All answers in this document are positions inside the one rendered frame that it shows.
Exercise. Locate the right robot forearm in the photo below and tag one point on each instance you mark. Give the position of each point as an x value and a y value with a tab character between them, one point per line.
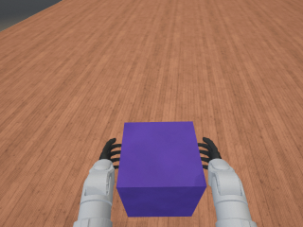
228	194

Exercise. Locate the left robot hand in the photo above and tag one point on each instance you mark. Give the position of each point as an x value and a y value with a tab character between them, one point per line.
107	153

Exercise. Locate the carton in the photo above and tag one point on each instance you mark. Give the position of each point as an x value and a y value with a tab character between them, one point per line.
160	172

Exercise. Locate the left robot forearm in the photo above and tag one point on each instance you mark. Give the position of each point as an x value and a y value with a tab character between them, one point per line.
97	196

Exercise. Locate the right robot hand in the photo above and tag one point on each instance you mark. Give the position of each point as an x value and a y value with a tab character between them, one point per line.
211	152

